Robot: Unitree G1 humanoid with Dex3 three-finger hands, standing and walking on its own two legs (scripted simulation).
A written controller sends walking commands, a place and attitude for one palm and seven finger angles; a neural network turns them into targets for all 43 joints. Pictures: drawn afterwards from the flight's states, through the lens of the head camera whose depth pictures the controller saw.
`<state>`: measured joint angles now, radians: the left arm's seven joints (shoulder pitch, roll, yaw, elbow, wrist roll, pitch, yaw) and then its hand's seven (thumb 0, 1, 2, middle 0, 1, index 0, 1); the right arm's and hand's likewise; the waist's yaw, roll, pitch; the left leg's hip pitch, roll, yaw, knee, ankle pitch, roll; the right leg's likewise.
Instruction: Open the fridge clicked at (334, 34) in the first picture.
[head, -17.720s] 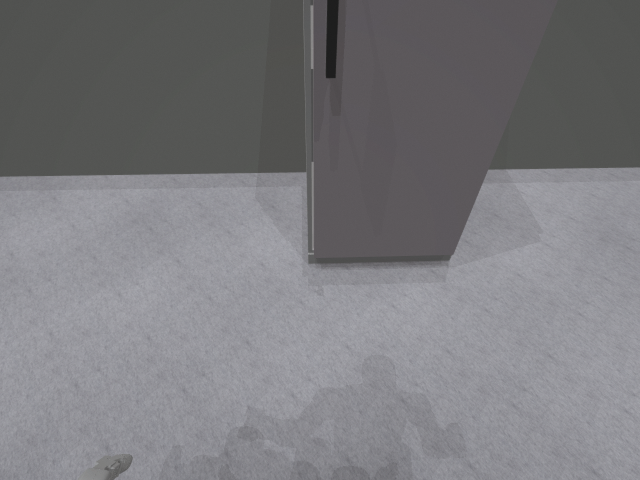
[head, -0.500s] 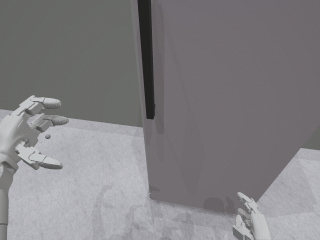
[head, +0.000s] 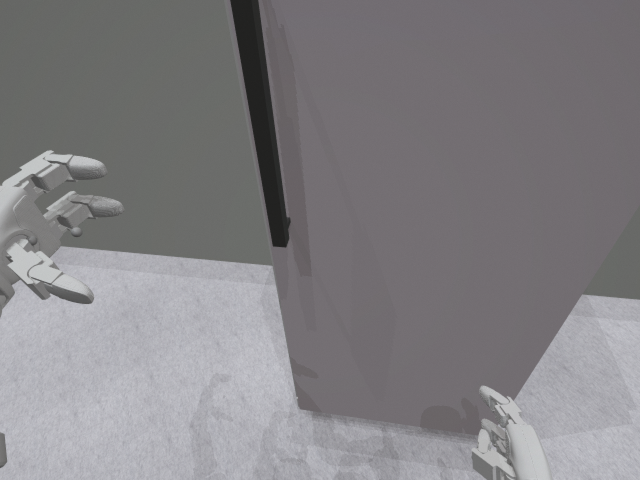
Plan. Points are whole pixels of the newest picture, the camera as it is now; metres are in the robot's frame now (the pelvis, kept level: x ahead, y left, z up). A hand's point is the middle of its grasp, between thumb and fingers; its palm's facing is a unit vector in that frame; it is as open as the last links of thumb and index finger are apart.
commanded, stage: raise the hand to about handle height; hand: left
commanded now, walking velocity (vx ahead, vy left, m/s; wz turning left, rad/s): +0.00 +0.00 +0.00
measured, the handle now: (268, 124) +0.48 +0.12 +0.25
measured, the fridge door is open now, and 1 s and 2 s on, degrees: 0 0 0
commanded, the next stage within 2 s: move the hooked fingers beside the handle in 0.30 s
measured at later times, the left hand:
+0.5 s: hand (84, 229) +0.28 +0.28 +0.23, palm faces +0.03 -0.99 -0.12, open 14.0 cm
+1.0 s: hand (125, 210) +0.32 +0.25 +0.22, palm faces +0.01 -1.00 -0.07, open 14.0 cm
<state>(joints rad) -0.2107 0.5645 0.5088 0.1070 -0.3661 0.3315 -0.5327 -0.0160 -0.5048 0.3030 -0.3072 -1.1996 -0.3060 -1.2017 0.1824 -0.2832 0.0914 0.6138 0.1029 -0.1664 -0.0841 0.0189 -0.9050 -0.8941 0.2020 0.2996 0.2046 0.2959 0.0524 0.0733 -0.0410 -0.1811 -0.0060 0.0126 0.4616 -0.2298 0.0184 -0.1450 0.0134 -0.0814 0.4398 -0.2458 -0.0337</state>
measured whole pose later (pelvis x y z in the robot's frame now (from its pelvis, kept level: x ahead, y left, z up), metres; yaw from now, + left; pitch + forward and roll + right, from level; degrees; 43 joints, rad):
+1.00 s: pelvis +0.00 +0.01 +0.00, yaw +0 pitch -3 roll +0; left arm -0.35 0.46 0.38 0.13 -0.29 0.36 -0.37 -0.02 -0.51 0.30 -0.31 -1.20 -0.31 -1.20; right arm 0.18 -0.26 0.09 0.63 0.10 -0.14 -0.10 0.02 -0.91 -0.89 0.20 0.30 0.20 0.30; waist 0.05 0.05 -0.03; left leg -0.17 -0.03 0.01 0.45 -0.23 0.03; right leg -0.14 -0.01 -0.08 0.44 -0.25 -0.02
